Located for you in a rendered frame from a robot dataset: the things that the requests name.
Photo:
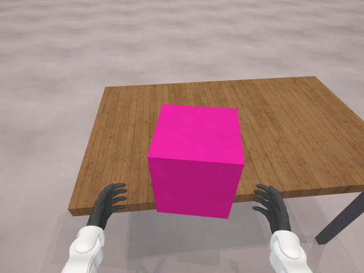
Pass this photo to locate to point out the left robot hand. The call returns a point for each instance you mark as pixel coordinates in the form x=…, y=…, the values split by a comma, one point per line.
x=102, y=209

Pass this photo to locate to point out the robot right forearm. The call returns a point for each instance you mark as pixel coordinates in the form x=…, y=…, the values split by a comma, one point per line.
x=287, y=256

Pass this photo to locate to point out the right robot hand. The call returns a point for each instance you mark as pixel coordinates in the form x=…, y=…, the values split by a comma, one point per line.
x=276, y=212

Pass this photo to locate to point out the robot left forearm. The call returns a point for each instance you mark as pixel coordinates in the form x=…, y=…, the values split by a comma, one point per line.
x=86, y=252

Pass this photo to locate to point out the carton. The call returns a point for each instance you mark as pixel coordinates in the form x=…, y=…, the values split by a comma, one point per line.
x=196, y=160

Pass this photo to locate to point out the table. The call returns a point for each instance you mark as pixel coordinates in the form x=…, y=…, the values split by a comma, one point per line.
x=297, y=136

